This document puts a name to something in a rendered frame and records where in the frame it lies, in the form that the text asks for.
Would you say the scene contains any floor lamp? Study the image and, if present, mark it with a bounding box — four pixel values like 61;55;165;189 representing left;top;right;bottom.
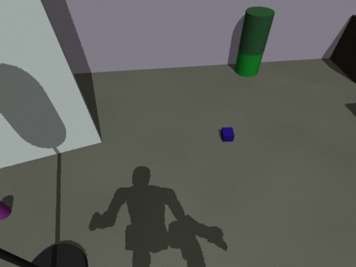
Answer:
0;243;88;267

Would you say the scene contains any potted plant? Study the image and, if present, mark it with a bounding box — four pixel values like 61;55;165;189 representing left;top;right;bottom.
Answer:
235;7;275;77

